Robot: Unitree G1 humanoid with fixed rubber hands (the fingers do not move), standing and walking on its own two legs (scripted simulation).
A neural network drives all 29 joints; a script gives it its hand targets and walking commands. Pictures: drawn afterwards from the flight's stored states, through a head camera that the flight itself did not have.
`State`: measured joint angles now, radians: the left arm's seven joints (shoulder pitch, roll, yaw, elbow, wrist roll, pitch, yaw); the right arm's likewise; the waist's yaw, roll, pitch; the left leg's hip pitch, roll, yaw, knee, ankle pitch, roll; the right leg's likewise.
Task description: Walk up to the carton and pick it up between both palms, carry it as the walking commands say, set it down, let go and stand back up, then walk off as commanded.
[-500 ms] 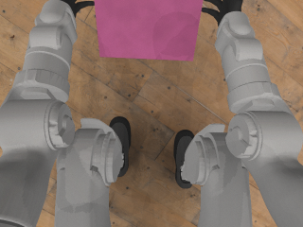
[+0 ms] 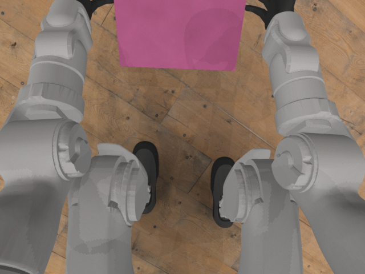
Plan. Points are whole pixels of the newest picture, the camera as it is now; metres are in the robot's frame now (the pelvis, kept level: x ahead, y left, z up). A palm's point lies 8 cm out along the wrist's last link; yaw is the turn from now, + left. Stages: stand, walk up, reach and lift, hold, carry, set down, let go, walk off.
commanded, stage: set down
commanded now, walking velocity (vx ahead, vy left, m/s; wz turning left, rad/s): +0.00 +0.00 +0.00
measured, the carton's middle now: (179, 18) +0.56 +0.06 -0.26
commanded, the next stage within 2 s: none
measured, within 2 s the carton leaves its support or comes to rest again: rests again in 0.90 s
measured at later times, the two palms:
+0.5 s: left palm (79, 0) +0.54 +0.22 -0.16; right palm (277, 11) +0.55 -0.11 -0.16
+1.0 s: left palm (75, 25) +0.51 +0.24 -0.19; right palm (279, 37) +0.52 -0.13 -0.19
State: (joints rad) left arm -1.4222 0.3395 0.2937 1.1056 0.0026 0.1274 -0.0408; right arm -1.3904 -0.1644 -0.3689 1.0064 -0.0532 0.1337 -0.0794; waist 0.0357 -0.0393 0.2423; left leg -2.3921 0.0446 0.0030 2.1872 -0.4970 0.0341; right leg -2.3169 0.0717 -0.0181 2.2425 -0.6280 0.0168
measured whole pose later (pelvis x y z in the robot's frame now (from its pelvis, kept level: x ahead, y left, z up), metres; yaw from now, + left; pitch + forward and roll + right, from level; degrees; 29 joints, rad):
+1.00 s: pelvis +0.00 +0.00 +0.00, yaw +0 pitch +36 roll -2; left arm -1.42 0.43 0.05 1.27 -0.25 -0.04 0.05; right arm -1.38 -0.30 -0.04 1.16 0.23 0.00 -0.14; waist 0.03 -0.03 0.37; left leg -2.34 0.04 0.00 2.20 -0.50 0.03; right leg -2.26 0.07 -0.02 2.26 -0.63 0.03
